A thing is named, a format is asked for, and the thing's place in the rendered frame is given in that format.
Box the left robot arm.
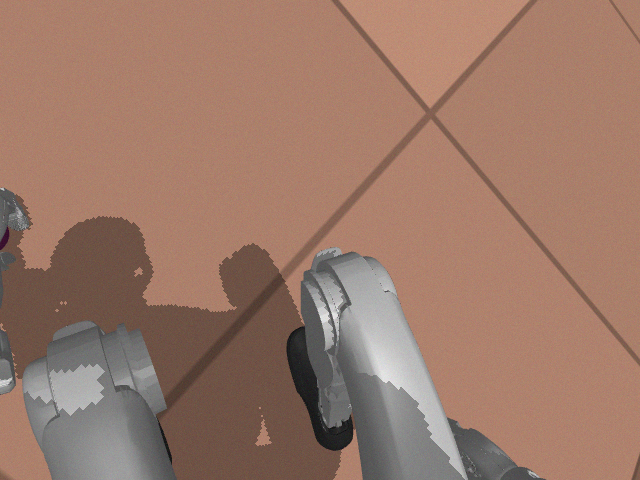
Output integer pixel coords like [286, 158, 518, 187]
[0, 264, 16, 395]

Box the left robot hand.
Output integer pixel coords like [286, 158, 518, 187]
[0, 187, 29, 271]

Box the right robot foot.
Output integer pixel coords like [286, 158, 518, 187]
[286, 326, 353, 451]

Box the right robot hand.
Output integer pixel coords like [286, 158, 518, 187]
[447, 418, 518, 480]

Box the ball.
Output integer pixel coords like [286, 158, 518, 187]
[0, 226, 9, 250]

